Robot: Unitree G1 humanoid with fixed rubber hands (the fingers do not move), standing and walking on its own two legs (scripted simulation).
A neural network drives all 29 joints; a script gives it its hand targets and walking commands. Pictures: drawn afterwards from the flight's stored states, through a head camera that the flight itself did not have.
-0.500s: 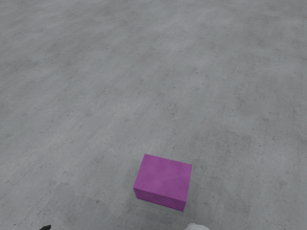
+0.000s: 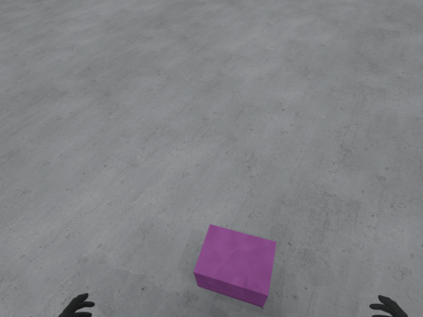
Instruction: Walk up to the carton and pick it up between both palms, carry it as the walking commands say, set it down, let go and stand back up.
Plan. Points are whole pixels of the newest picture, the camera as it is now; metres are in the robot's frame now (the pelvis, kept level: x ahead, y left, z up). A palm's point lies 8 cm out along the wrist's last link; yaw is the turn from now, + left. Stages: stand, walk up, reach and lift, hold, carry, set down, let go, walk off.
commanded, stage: walk up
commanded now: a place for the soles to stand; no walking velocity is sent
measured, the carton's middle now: (235, 265) +0.44 -0.02 -0.67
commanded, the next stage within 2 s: none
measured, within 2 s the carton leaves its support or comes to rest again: neither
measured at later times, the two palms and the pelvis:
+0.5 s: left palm out of the picture +0.09 +0.33 -0.08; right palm out of the picture +0.11 -0.32 -0.11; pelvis +0.00 +0.00 +0.01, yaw +1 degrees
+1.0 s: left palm out of the picture +0.10 +0.47 -0.09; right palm out of the picture +0.03 -0.20 -0.12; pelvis -0.01 +0.13 -0.02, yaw -7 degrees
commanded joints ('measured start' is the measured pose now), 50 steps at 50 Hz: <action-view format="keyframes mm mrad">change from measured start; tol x16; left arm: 1 -16 160 27 8 1 1 3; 20 -68 161 48 50 19 -7 7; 22 260 368 130 76 13 -29 80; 36 47 269 115 -186 51 -8 77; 50 166 306 134 -194 49 -10 11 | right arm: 1 -58 -173 -27 5 -2 -10 -5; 20 -41 -169 -23 53 -9 -1 -1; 32 -15 -180 -127 -242 -57 125 94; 37 296 -335 -182 -161 -63 91 51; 38 104 -355 -169 -220 -59 83 45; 50 155 -144 -74 -256 8 12 -8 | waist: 1 16 36 -42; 21 32 58 17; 34 -35 -281 -84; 36 -133 -125 -107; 37 -173 238 -44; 47 20 139 -31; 50 2 -248 -62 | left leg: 1 -55 123 -114 -203 91 68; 20 29 91 -95 -198 102 48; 24 -371 22 -204 475 -194 6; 27 -327 72 -214 564 -135 13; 36 83 -32 -24 118 -119 37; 38 -143 296 -537 -282 -411 185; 46 -155 270 -248 -7 182 200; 50 -360 57 -32 379 -40 31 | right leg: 1 92 -71 87 -93 174 -46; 19 94 -78 62 -188 82 -41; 22 253 -308 402 -207 288 -160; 25 258 -360 407 -100 500 -254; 32 -78 -220 240 -128 -71 -209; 35 -241 -171 156 8 47 -163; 38 -464 75 81 584 -411 -31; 40 -396 26 101 648 -310 -41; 47 -37 40 -22 148 -204 -41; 50 157 -201 473 -117 85 -189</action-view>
